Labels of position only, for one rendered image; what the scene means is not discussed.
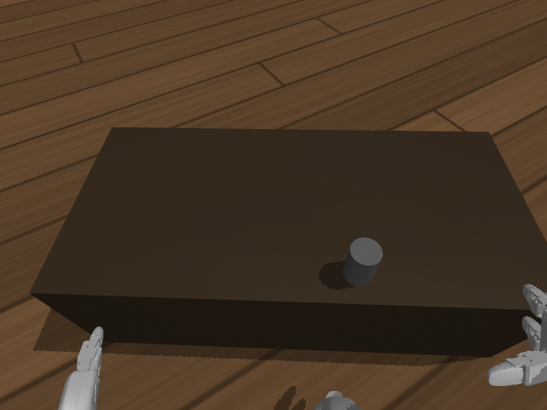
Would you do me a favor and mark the left robot hand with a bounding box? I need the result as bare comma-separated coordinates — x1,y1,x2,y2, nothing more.
58,326,103,410

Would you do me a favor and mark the can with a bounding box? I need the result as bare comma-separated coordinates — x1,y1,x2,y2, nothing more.
343,237,383,286

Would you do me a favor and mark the right robot hand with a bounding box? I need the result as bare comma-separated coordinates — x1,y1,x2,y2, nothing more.
487,284,547,386

